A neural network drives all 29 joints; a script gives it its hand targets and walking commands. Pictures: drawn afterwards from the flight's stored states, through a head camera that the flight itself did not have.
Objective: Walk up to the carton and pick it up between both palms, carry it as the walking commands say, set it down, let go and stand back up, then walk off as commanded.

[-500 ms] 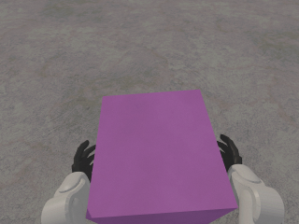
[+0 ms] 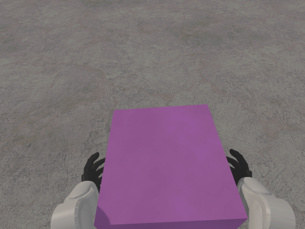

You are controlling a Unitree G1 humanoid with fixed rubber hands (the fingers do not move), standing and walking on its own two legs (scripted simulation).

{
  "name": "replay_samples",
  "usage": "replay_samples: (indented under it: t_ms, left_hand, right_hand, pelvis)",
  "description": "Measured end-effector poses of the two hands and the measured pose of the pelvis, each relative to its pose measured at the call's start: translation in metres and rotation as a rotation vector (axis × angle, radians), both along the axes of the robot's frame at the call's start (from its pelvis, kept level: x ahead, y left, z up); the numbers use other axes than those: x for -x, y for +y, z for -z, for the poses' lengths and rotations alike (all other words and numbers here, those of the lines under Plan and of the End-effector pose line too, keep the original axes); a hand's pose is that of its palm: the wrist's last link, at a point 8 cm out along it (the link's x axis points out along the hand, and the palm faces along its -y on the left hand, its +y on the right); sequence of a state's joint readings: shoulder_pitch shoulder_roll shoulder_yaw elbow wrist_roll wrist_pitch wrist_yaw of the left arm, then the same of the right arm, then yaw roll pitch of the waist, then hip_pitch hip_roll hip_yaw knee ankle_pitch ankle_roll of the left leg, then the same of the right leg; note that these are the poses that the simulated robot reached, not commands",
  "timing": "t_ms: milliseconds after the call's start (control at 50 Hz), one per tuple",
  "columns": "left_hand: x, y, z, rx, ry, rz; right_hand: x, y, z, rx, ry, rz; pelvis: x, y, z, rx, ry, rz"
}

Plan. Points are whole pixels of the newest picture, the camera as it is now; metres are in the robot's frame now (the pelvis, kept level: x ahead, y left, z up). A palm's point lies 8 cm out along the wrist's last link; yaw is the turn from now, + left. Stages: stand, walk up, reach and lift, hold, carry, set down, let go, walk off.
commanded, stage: carry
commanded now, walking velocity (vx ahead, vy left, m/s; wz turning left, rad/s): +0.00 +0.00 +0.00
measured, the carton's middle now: (164, 177) +0.25 -0.01 +0.00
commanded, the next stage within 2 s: none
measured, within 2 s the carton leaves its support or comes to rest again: neither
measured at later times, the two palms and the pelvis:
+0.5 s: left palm (96, 195) +0.18 +0.13 +0.11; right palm (274, 199) +0.15 -0.21 +0.11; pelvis -0.05 -0.02 +0.02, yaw -5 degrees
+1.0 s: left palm (74, 200) +0.18 +0.18 +0.10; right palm (249, 200) +0.16 -0.16 +0.10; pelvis -0.05 +0.02 +0.03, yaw -5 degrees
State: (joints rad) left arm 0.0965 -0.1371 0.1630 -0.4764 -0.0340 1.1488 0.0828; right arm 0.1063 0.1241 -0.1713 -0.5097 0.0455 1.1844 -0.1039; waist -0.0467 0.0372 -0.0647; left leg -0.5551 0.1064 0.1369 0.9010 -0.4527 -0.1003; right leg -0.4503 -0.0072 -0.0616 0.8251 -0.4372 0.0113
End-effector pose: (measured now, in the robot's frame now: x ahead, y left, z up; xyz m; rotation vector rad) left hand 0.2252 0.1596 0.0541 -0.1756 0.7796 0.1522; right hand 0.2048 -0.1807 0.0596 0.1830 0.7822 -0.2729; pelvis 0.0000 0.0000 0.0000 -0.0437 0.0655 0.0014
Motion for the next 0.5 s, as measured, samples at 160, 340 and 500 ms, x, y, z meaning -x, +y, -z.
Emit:
replay_samples:
  t_ms: [160, 340, 500]
  left_hand:
    - [0.008, -0.006, -0.024, 0.008, -0.083, -0.011]
    - [0.022, -0.030, -0.051, -0.006, -0.144, 0.013]
    - [0.041, -0.028, -0.051, 0.000, -0.111, 0.029]
  right_hand:
    - [0.011, -0.006, -0.018, -0.013, -0.084, 0.005]
    - [0.027, -0.029, -0.045, 0.006, -0.146, -0.010]
    - [0.053, -0.027, -0.047, -0.006, -0.113, 0.026]
  pelvis:
    - [0.013, -0.007, -0.010, -0.033, -0.001, 0.091]
    - [0.028, -0.024, -0.021, -0.058, -0.012, 0.085]
    - [0.046, -0.019, -0.025, -0.057, -0.037, 0.095]
